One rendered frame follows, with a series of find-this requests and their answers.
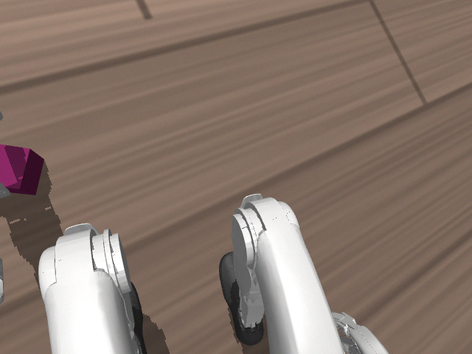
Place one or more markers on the right robot hand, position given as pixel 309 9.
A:
pixel 362 340

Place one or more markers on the right robot foot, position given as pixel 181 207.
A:
pixel 248 336

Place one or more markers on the left robot foot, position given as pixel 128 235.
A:
pixel 138 319

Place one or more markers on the cube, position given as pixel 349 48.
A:
pixel 20 169

